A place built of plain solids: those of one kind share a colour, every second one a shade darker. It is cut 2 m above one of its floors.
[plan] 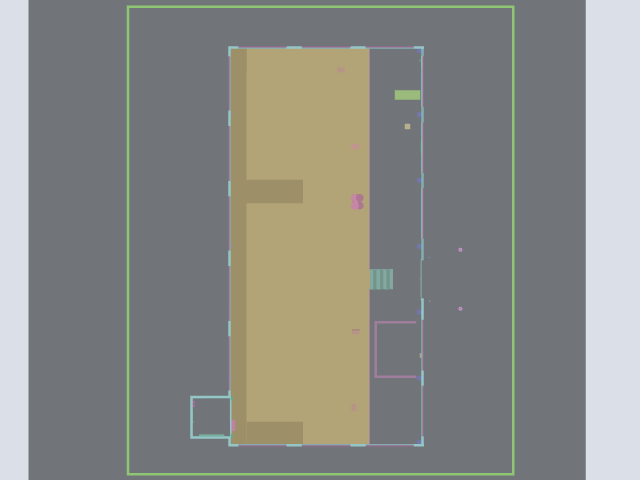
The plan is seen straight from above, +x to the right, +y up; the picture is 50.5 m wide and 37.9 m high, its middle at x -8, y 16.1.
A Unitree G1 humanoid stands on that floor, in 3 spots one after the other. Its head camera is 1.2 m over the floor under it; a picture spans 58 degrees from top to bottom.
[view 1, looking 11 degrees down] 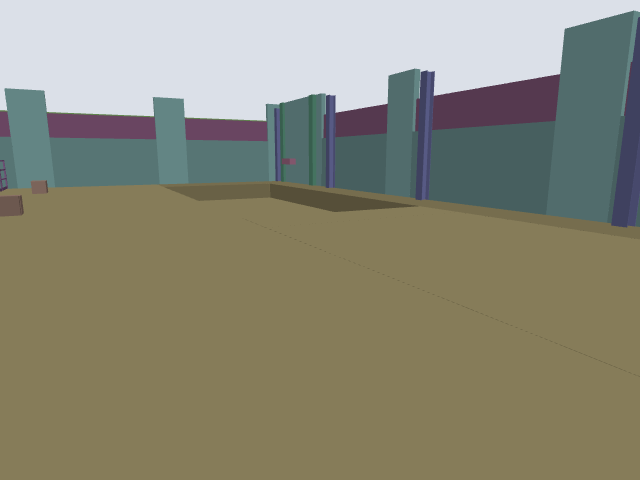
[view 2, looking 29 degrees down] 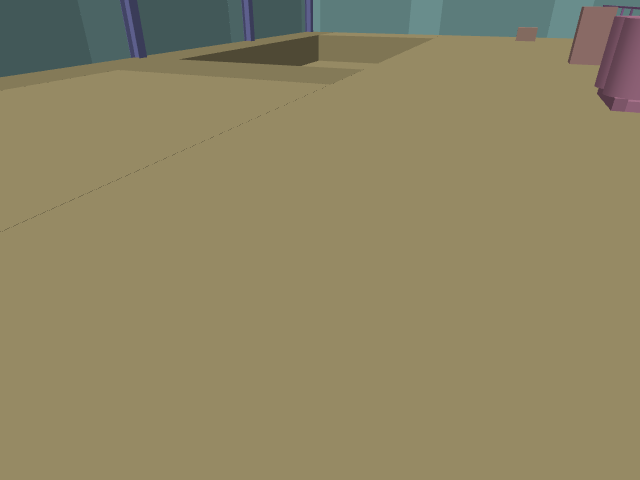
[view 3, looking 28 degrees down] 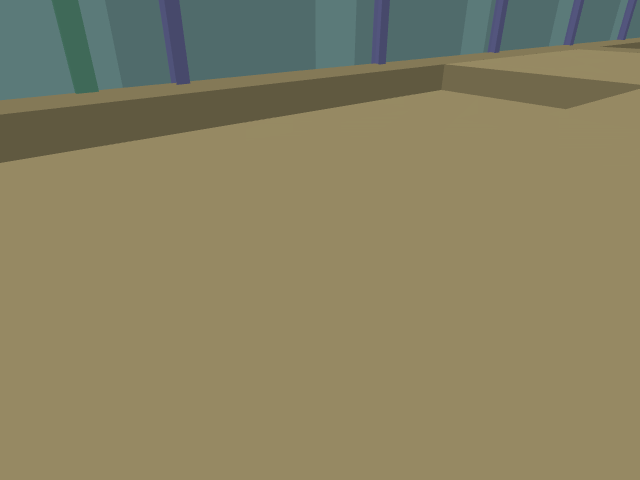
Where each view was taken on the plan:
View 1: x -6.75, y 19.70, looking -118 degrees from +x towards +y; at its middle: raised_floor_bank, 6.29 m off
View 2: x -6.75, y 12.10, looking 112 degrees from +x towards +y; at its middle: raised_floor_bank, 2.48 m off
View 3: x -6.75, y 1.90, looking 141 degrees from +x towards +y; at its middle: raised_floor_bank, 2.56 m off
